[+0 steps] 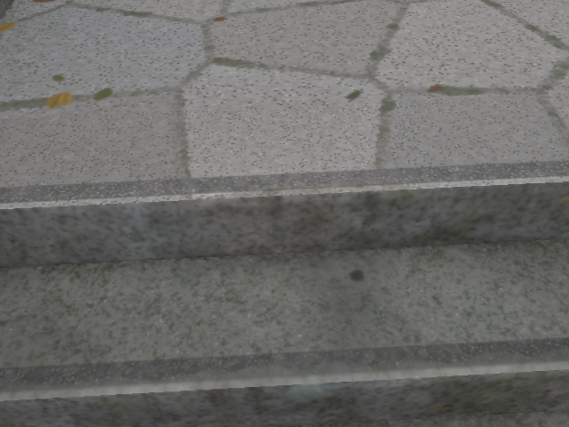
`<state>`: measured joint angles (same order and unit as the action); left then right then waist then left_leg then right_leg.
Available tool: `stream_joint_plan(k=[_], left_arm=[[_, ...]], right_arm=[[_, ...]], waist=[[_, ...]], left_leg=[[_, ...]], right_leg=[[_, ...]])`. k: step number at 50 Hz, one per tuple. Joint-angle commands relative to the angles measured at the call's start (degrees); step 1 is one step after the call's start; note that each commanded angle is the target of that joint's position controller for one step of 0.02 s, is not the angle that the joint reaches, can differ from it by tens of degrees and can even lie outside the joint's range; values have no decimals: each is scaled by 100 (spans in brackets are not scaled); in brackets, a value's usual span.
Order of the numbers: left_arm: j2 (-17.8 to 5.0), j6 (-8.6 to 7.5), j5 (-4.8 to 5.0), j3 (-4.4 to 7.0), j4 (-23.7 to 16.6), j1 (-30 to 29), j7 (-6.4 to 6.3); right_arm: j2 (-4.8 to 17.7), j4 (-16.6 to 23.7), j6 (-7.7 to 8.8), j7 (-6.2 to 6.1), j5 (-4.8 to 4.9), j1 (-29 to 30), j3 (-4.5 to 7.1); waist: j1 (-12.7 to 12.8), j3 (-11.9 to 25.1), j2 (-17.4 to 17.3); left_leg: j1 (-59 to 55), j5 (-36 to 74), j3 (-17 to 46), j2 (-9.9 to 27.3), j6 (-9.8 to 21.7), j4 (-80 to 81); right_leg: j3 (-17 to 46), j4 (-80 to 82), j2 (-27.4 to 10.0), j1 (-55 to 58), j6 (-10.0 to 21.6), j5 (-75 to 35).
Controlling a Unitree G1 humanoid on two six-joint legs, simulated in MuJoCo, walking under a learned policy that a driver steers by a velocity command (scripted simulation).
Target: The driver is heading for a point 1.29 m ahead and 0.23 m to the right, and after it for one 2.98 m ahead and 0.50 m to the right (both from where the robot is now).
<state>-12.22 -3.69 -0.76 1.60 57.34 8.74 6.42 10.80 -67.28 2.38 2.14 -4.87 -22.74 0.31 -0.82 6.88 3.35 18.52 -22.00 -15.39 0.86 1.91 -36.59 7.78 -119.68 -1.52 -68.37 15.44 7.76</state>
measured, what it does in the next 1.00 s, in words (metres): climbs, turning right: right foot 0.17 m higher, then left foot 0.17 m higher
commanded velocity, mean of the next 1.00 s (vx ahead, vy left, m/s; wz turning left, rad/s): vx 0.50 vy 0.00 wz -0.44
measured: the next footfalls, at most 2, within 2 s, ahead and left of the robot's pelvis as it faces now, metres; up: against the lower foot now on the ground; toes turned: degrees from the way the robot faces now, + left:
right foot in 0.24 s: +0.31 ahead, -0.16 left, +0.17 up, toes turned -11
left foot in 0.76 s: +0.61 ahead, -0.05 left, +0.34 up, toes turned -20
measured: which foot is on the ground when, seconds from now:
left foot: down 0.00-0.28, up 0.30-0.74, down 0.76-1.00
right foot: up 0.00-0.22, down 0.24-0.78, up 0.80-1.00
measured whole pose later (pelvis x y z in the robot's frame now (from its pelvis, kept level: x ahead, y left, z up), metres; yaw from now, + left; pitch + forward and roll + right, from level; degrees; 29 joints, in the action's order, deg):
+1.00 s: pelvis +0.54 -0.09 +0.32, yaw -26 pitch +5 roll +3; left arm -14.0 -4.9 -2.2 1.9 58.3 9.6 3.3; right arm 9.8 -64.0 3.2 1.4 -3.8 -20.3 -0.3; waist -1.8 8.4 2.5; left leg 28.8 -24.8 -9.8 -2.9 5.2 -48.3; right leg 14.4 -101.8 3.5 -59.3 14.0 -4.8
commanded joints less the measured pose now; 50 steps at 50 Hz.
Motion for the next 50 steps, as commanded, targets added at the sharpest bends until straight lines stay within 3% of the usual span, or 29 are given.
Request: stream_joint_plan(k=[1,6,8,10,12,13,14,15,16,17,18,20,22,24,25,28,30,34,37,38,39,40,41,42,43,45,47,48,50], left_arm=[[635,133,72,-394,-769,-686,-83],[119,288,-20,-475,-1475,-2005,-249],[320,635,-83,-562,-1802,-2973,-153],[474,639,-31,-515,-1699,-2108,22],[67,421,79,-306,-1441,-1073,-76],[-323,322,98,-174,-1294,-418,-239],[-514,350,125,-81,-1012,660,-333],[-963,408,-49,43,-643,1816,-366],[-1666,380,-214,363,-354,2336,-438],[-1584,282,-208,445,-167,2207,-480],[-1088,152,-151,337,11,1857,-478],[-319,90,-139,93,185,1021,-328],[243,50,-297,-126,166,292,-186],[273,-71,-279,-135,177,248,-201],[326,-116,-381,-177,355,919,-272],[309,-169,-594,-281,705,1740,-382],[9,-243,-642,-289,671,2038,-244],[-96,-366,-82,-398,215,1950,-83],[-995,-503,127,-65,310,2113,-84],[-1155,-490,25,67,349,2073,-13],[-681,-501,-259,76,437,2529,11],[-249,-420,-316,4,430,2485,72],[-4,-256,-188,43,374,1572,96],[-171,-249,-30,151,277,941,19],[-142,-267,37,147,270,842,-121],[-5,-261,-90,41,172,566,-289],[249,-124,-126,-28,67,548,-341],[352,-96,-160,-101,108,565,-324],[231,-126,-181,-157,-188,66,-304]], right_arm=[[-428,281,198,43,-273,827,-236],[-76,-8,324,54,-483,-615,-291],[50,160,258,312,-120,-513,-257],[739,282,495,318,31,-503,-117],[1213,470,581,295,56,-425,51],[979,588,606,262,-181,-711,50],[998,632,567,351,-288,-777,68],[777,840,462,525,-188,-107,116],[510,861,328,621,218,23,143],[270,884,306,597,255,87,163],[81,921,393,477,148,296,143],[-232,1231,426,341,192,758,-41],[22,1365,280,222,241,865,-47],[142,1370,120,198,271,1034,-70],[-4,1404,126,182,302,1158,-153],[-155,1890,133,101,230,2056,-333],[110,2263,72,3,225,2645,-323],[-63,2747,-261,12,67,3647,-392],[218,2776,-233,160,193,3043,-257],[477,2746,-130,181,249,2699,-149],[576,2324,-19,143,280,1566,-111],[765,1978,-52,70,205,483,-27],[1097,1678,-89,-52,-46,-580,87],[1153,1451,82,-103,-78,-793,89],[1043,1394,157,-101,46,-28,123],[-30,1016,147,-73,120,698,-55],[-605,839,169,-47,183,1083,-205],[-674,739,195,-72,176,1197,-229],[-594,619,289,-23,-29,999,-235]], waist=[[438,-633,-405],[-97,-323,-479],[-125,-581,-583],[415,-379,-1125],[724,51,-1454],[653,933,-1049],[974,1530,-712],[1367,1329,159],[1325,1278,131],[1151,894,351],[805,327,393],[59,162,-111],[-465,151,-594],[-553,0,-323],[-332,-132,285],[25,-335,-203],[156,-279,-398],[322,-761,333],[-12,-149,641],[-127,180,862],[-98,1301,-69],[-552,1955,-1076],[-1284,1157,-2222],[-1262,63,-2002],[-758,-554,-1391],[-153,-401,63],[243,-394,-65],[374,-402,-388],[438,-330,-49]], left_leg=[[-109,1299,959,1486,961,2499],[-1501,1211,387,1351,871,2928],[-443,1960,170,1662,1105,3854],[-969,6886,-312,1891,1334,3023],[-2154,9504,-406,1946,1247,1777],[-1069,9374,-277,1643,831,655],[326,7305,168,1206,585,-610],[2167,3041,727,257,288,-2350],[2781,2332,2071,-40,271,-4972],[3275,2794,2969,-189,335,-6188],[3640,3000,3213,-292,407,-7145],[4392,2880,3288,-509,824,-8256],[4812,2755,2880,-215,963,-8181],[4966,2018,2312,180,825,-7950],[5279,1422,2052,50,828,-9124],[6250,956,1971,100,953,-9409],[5726,1734,1640,424,612,-7686],[3212,-218,556,374,-78,-5171],[2687,-576,240,-484,40,-3479],[2210,-382,473,-527,297,-2961],[-26,1453,1942,-81,985,-2968],[-1633,-188,4191,609,1595,-1141],[-2089,-2173,6759,1371,1984,946],[-1101,-3886,7131,1305,1535,1284],[-136,-3356,6425,1367,1473,1091],[499,-1678,4914,1308,1211,851],[750,-539,3834,1108,913,1129],[786,-275,3458,945,932,1274],[795,57,2500,678,746,1451]], right_leg=[[-4,-970,-142,-1129,519,888],[-741,1720,-571,-1481,294,-173],[-1399,3214,-501,362,-102,1534],[-1924,3382,111,1573,-312,1202],[-1856,5216,812,2510,-381,1312],[-1158,4888,690,4608,-24,-722],[184,6081,471,6356,132,-98],[2300,8127,-196,7220,491,1089],[4153,9437,-704,6892,113,1476],[3990,9574,-709,6310,-238,1954],[3550,9271,-532,5532,-313,1699],[2846,9063,-408,4956,-387,786],[1873,9131,-316,4396,-317,-113],[871,9353,-79,3987,-301,54],[904,9574,9,4083,-169,175],[1200,9715,-142,4310,-134,1031],[1073,9923,-40,4135,-193,1206],[1189,11197,-720,2969,227,251],[958,10343,-1150,5645,329,-5883],[691,9733,-1083,6260,202,-7525],[426,8349,-559,5231,-270,-7725],[506,7121,59,3599,-415,-4995],[971,4559,975,1599,-712,-301],[1398,2463,911,506,-639,-802],[1251,1829,740,338,-549,-1280],[1089,1507,583,421,-260,-1588],[991,1470,381,247,-108,-1285],[912,1134,390,-22,-45,-1020],[511,1879,251,-141,-30,-1447]])
Keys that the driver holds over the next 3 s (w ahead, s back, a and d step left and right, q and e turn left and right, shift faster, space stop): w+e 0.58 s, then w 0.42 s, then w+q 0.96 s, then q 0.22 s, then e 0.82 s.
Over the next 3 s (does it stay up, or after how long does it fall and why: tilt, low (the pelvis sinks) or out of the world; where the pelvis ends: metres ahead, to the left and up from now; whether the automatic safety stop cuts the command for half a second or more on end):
stays up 1.19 -0.31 0.54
